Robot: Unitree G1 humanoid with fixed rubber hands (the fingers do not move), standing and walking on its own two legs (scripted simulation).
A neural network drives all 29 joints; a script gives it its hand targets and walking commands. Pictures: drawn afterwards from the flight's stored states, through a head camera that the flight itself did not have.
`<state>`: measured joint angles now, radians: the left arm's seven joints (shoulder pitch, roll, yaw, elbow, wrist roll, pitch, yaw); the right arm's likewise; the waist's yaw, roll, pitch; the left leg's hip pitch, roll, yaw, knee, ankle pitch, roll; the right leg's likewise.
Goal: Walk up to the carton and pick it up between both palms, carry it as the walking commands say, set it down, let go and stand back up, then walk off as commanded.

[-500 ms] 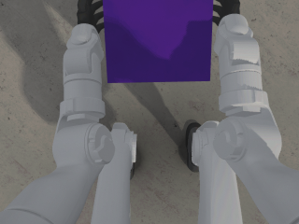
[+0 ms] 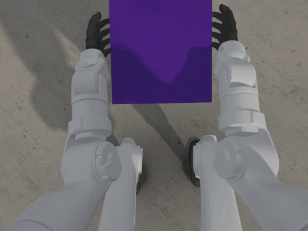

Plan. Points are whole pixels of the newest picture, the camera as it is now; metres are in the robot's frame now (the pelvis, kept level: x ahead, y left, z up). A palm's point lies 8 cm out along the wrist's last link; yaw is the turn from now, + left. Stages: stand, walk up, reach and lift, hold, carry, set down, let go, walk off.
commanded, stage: reach and lift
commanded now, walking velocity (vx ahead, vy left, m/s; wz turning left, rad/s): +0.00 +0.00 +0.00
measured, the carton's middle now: (160, 63) +0.50 +0.00 -0.15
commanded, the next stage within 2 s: none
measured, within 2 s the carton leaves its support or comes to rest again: neither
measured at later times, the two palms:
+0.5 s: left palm (81, 46) +0.49 +0.14 +0.01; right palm (240, 37) +0.49 -0.14 +0.00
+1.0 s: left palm (60, 39) +0.47 +0.14 +0.09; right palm (265, 29) +0.47 -0.15 +0.08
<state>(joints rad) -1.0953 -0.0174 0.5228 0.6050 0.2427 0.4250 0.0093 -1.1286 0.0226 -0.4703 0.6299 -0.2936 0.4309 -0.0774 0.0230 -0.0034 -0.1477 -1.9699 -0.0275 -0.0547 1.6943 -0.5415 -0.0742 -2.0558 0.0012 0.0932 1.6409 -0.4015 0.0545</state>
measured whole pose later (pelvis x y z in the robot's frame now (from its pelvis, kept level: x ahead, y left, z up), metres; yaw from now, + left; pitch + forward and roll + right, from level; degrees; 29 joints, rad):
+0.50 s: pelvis +0.01 +0.00 +0.06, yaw -1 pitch +43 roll +2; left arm -0.96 -0.07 0.52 0.58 0.27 0.43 0.00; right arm -0.99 0.08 -0.48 0.60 -0.32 0.43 -0.06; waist 0.03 0.00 -0.21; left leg -1.76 -0.02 -0.05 1.51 -0.51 -0.06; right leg -1.84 0.00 0.09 1.45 -0.38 0.05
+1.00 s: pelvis +0.03 +0.00 +0.12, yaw -2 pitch +38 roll +1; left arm -0.81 -0.13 0.51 0.54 0.30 0.42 -0.02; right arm -0.82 0.13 -0.48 0.55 -0.33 0.42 -0.05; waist 0.04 0.00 -0.22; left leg -1.47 -0.01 -0.05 1.27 -0.46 -0.06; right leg -1.54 0.00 0.08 1.22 -0.33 0.05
